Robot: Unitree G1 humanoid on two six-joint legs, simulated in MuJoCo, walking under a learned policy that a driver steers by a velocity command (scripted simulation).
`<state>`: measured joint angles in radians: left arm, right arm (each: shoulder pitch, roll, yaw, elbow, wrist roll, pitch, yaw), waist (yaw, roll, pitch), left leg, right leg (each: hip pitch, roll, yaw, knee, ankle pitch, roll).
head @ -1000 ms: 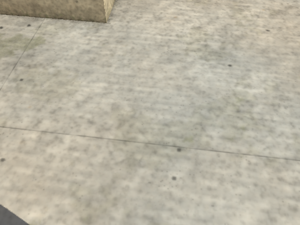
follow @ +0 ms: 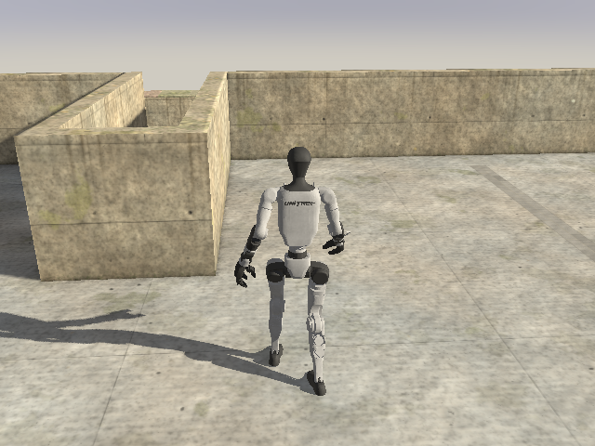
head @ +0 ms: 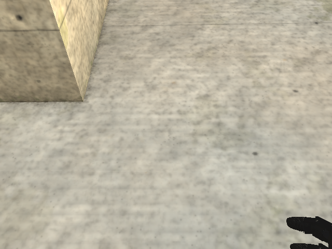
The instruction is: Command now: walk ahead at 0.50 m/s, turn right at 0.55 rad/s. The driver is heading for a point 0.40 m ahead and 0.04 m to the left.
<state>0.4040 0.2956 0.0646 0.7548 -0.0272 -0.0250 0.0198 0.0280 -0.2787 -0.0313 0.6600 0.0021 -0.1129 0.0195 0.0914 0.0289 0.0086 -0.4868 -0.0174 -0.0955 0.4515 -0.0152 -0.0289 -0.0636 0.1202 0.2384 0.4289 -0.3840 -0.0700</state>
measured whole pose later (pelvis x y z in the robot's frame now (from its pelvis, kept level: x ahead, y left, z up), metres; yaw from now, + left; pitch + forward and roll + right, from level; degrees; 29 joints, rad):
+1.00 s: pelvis +0.34 -0.03 +0.00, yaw -7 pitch -1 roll -1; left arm 0.18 0.23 0.03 0.89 0.02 0.00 0.01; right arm 0.21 -0.24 -0.02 0.90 -0.01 -0.01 -0.03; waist 0.00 -0.01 0.02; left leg -0.23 0.03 -0.02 0.53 -0.29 -0.02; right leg -0.26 0.02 0.00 0.49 -0.21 -0.01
